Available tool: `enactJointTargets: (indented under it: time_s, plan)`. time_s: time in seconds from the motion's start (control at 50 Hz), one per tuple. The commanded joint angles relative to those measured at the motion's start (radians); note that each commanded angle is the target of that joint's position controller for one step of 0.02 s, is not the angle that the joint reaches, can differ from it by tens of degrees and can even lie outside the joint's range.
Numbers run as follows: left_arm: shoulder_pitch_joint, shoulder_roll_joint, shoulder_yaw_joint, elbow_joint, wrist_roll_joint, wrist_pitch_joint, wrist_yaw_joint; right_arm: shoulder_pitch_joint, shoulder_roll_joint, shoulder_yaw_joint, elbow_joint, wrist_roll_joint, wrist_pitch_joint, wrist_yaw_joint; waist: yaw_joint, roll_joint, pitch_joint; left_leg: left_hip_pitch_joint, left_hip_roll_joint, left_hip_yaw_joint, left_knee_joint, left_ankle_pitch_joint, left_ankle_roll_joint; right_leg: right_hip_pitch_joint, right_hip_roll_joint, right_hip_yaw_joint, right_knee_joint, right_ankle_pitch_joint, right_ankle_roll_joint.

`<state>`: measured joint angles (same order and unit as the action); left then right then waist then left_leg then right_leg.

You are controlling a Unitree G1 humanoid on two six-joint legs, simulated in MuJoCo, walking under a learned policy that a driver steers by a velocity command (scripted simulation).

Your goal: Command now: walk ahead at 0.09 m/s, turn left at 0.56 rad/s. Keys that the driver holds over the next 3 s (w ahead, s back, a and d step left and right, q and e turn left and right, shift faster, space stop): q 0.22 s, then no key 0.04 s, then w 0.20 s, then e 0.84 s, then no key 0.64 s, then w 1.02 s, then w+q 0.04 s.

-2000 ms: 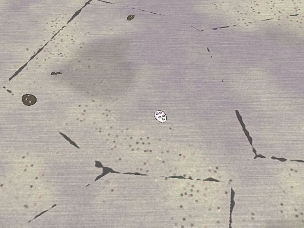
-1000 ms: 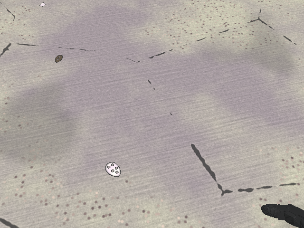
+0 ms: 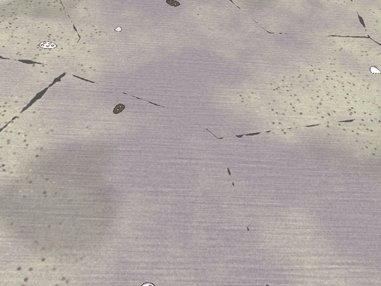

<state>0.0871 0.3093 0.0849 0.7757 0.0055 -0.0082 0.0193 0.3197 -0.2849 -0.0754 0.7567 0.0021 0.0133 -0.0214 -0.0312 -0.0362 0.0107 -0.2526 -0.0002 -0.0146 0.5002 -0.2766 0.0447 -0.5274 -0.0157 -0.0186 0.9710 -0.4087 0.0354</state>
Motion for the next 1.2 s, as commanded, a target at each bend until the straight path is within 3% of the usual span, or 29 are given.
enactJointTargets:
  time_s: [0.02, 0.12, 0.22, 0.28, 0.3, 0.32, 0.34, 0.36, 0.38, 0.42, 0.54, 0.58, 0.64, 0.66, 0.68, 0.7, 0.72, 0.74, 0.78, 0.86, 0.92, 1.0, 1.08, 1.1, 1.12, 1.14, 1.16, 1.18, 1.2]
  plan:
    - [-0.059, 0.086, 0.026, -0.068, 0.012, -0.022, 0.005, -0.06, -0.162, -0.034, -0.093, 0.004, -0.024, -0.022, 0.036, 0.148, -0.048, 0.165, 0.223, -0.278, -0.197, 0.48, 0.17, -0.161, -0.004, 0.062, 0.052, 0.111, 0.016]
    - [-0.117, 0.041, 0.006, -0.082, -0.007, -0.019, -0.007, -0.023, -0.194, -0.05, -0.104, 0.015, -0.002, -0.037, 0.005, 0.166, -0.07, 0.197, 0.188, -0.259, -0.141, 0.529, 0.161, -0.075, 0.032, 0.07, -0.192, 0.186, 0.04]
    - [-0.117, 0.072, 0.013, -0.086, -0.014, -0.027, -0.024, -0.057, -0.205, -0.055, -0.132, 0.017, 0.02, -0.029, -0.003, 0.19, -0.069, 0.155, 0.183, -0.354, -0.078, 0.53, 0.158, 0.048, 0.061, 0.081, -0.336, 0.151, 0.034]
    - [-0.042, 0.085, 0.019, -0.061, -0.012, -0.042, -0.035, -0.111, -0.177, -0.042, -0.146, 0.026, 0.02, -0.028, 0.036, 0.189, -0.096, 0.138, 0.145, -0.377, -0.017, 0.384, 0.113, 0.213, 0.056, 0.052, -0.548, 0.29, -0.004]
    - [-0.022, 0.094, 0.022, -0.057, -0.001, -0.048, -0.034, -0.096, -0.146, -0.03, -0.143, 0.019, 0.013, -0.026, 0.043, 0.161, -0.11, 0.08, 0.106, -0.37, 0.015, 0.247, 0.086, 0.328, 0.015, 0.076, -0.597, 0.376, -0.032]
    - [0.04, 0.135, 0.027, -0.058, 0.015, -0.051, -0.03, -0.066, -0.078, -0.006, -0.144, -0.008, 0.006, -0.023, 0.049, 0.016, -0.181, -0.015, 0.027, -0.287, 0.181, 0.017, 0.044, 0.491, -0.152, 0.248, -0.614, 0.394, -0.094]
    - [0.105, 0.219, 0.045, -0.024, 0.019, -0.044, -0.028, -0.006, -0.053, 0.002, -0.171, -0.003, -0.004, -0.021, 0.012, -0.221, -0.155, -0.289, -0.121, -0.165, 0.351, -0.389, -0.005, 0.608, -0.318, 0.561, -0.673, 0.271, -0.272]
    - [0.144, 0.181, 0.04, -0.01, -0.001, -0.054, -0.033, -0.011, -0.133, -0.015, -0.159, 0.009, -0.016, -0.02, 0.046, -0.196, -0.109, -0.415, -0.067, -0.17, 0.536, -0.417, -0.037, 0.588, -0.387, 0.724, -0.736, -0.026, -0.358]
    - [0.127, 0.126, 0.023, -0.015, -0.011, -0.064, -0.033, -0.058, -0.181, -0.03, -0.145, 0.018, -0.021, -0.017, 0.063, -0.111, -0.042, -0.45, -0.029, -0.181, 0.598, -0.328, -0.04, 0.54, -0.336, 0.638, -0.752, -0.182, -0.327]
    - [0.083, 0.102, 0.011, -0.015, -0.019, -0.064, -0.026, -0.102, -0.172, -0.031, -0.143, 0.001, -0.026, -0.008, 0.052, -0.106, 0.003, -0.461, 0.012, -0.129, 0.578, -0.206, -0.056, 0.485, -0.257, 0.496, -0.778, -0.17, -0.255]
    - [0.109, 0.131, 0.01, 0.006, -0.015, -0.052, -0.011, -0.205, -0.034, 0.018, -0.167, -0.012, -0.077, 0.011, 0.07, -0.103, -0.017, -0.193, 0.008, 0.003, 0.208, -0.06, -0.088, 0.353, -0.135, 0.231, -0.741, 0.443, -0.242]
    - [0.142, 0.164, 0.02, 0.016, -0.022, -0.039, -0.016, -0.192, -0.068, 0.008, -0.162, -0.001, -0.077, 0.011, 0.066, -0.108, -0.059, -0.105, -0.02, 0.015, 0.12, 0.025, -0.097, 0.357, -0.153, 0.241, -0.698, 0.557, -0.243]
    - [0.121, 0.149, 0.014, 0.008, -0.04, -0.02, -0.009, -0.139, -0.099, -0.009, -0.146, 0.0, -0.066, 0.005, 0.013, -0.089, -0.063, 0.091, -0.029, 0.004, -0.086, 0.216, -0.065, 0.286, -0.128, 0.272, -0.619, 0.462, -0.179]
    - [0.126, 0.113, 0.003, 0.005, -0.033, -0.022, -0.008, -0.117, -0.128, -0.02, -0.153, -0.006, -0.062, -0.005, -0.004, -0.073, -0.077, 0.188, 0.029, -0.038, -0.114, 0.262, -0.038, 0.232, -0.094, 0.269, -0.57, 0.369, -0.129]
    - [0.121, 0.041, -0.02, -0.016, -0.008, -0.028, -0.009, -0.063, -0.194, -0.034, -0.166, -0.024, -0.053, -0.021, -0.019, 0.054, -0.144, 0.32, 0.209, -0.184, -0.104, 0.446, 0.018, 0.141, -0.018, 0.208, -0.403, 0.165, -0.065]
    - [0.201, -0.003, -0.032, -0.031, -0.018, -0.031, -0.001, -0.049, -0.25, -0.048, -0.162, -0.033, -0.03, -0.024, 0.013, 0.293, -0.194, 0.355, 0.405, -0.378, -0.132, 0.474, 0.167, 0.001, 0.069, 0.076, -0.21, -0.191, -0.012]
    - [0.188, 0.09, -0.006, -0.027, -0.027, -0.021, 0.006, -0.03, -0.191, -0.039, -0.152, -0.028, -0.024, -0.02, -0.02, 0.273, -0.164, 0.315, 0.418, -0.439, -0.169, 0.383, 0.23, -0.06, 0.032, 0.081, -0.009, -0.278, 0.017]
    - [0.188, 0.132, 0.013, -0.02, -0.033, -0.008, 0.009, -0.06, -0.147, -0.023, -0.155, -0.024, -0.028, -0.015, -0.008, 0.228, -0.114, 0.28, 0.374, -0.366, -0.171, 0.351, 0.208, -0.105, 0.012, 0.097, 0.105, -0.234, 0.022]
    - [0.211, 0.124, 0.025, -0.002, -0.029, 0.027, 0.02, -0.167, -0.108, -0.01, -0.166, -0.016, -0.038, -0.008, 0.035, 0.193, -0.067, 0.191, 0.309, -0.222, -0.185, 0.366, 0.159, -0.098, -0.018, 0.101, 0.155, -0.125, 0.04]
    - [0.159, 0.063, 0.014, -0.056, -0.026, 0.052, 0.011, -0.195, -0.114, -0.017, -0.142, -0.027, -0.043, -0.014, 0.041, 0.185, -0.047, 0.115, 0.278, -0.067, -0.219, 0.453, 0.177, -0.037, -0.029, 0.05, 0.075, 0.017, 0.069]
    - [0.101, 0.046, 0.003, -0.105, -0.022, 0.056, -0.011, -0.203, -0.137, -0.028, -0.13, -0.018, -0.035, -0.018, 0.026, 0.175, -0.064, 0.126, 0.293, -0.018, -0.212, 0.449, 0.185, 0.018, -0.045, 0.03, -0.072, 0.065, 0.058]
    - [0.062, 0.074, 0.01, -0.154, -0.022, 0.065, -0.037, -0.2, -0.18, -0.044, -0.112, 0.0, -0.028, -0.005, 0.017, 0.17, -0.072, 0.139, 0.328, 0.007, -0.176, 0.461, 0.179, 0.097, -0.035, -0.015, -0.206, 0.077, 0.018]
    - [0.099, 0.097, 0.029, -0.167, -0.022, 0.073, -0.048, -0.192, -0.181, -0.048, -0.085, 0.033, -0.027, 0.004, 0.055, 0.143, -0.075, 0.102, 0.297, 0.078, -0.013, 0.369, 0.078, 0.279, 0.015, -0.055, -0.482, 0.243, -0.063]
    - [0.149, 0.159, 0.052, -0.161, -0.021, 0.071, -0.034, -0.128, -0.146, -0.039, -0.061, 0.017, -0.03, 0.009, 0.06, 0.03, -0.11, 0.004, 0.233, 0.149, 0.141, 0.257, 0.001, 0.44, -0.019, 0.033, -0.554, 0.479, -0.108]
    - [0.188, 0.294, 0.08, -0.181, -0.013, 0.066, -0.011, -0.137, -0.081, -0.013, -0.108, -0.043, -0.034, 0.014, 0.045, -0.29, -0.14, -0.311, 0.082, 0.216, 0.486, -0.301, -0.111, 0.646, -0.296, 0.414, -0.549, 0.916, -0.263]
    - [0.194, 0.257, 0.062, -0.198, 0.014, 0.041, -0.021, -0.217, -0.108, -0.019, -0.13, -0.031, -0.032, 0.006, 0.109, -0.213, -0.203, -0.407, 0.004, 0.024, 0.675, -0.459, -0.129, 0.595, -0.389, 0.552, -0.586, 0.878, -0.429]
    - [0.168, 0.223, 0.05, -0.196, 0.012, 0.021, -0.028, -0.249, -0.147, -0.03, -0.132, -0.004, -0.026, 0.003, 0.106, -0.115, -0.169, -0.426, 0.029, -0.03, 0.739, -0.399, -0.119, 0.567, -0.339, 0.46, -0.6, 0.819, -0.406]
    - [0.124, 0.199, 0.045, -0.192, -0.004, 0.009, -0.024, -0.241, -0.147, -0.033, -0.127, 0.003, -0.023, -0.002, 0.076, -0.081, -0.13, -0.437, 0.045, -0.044, 0.717, -0.312, -0.107, 0.534, -0.282, 0.389, -0.597, 0.74, -0.349]
    - [0.085, 0.173, 0.037, -0.197, -0.019, 0.009, -0.018, -0.233, -0.151, -0.036, -0.114, -0.006, -0.02, -0.012, 0.06, -0.043, -0.111, -0.44, 0.056, -0.053, 0.674, -0.246, -0.107, 0.511, -0.247, 0.359, -0.599, 0.684, -0.306]
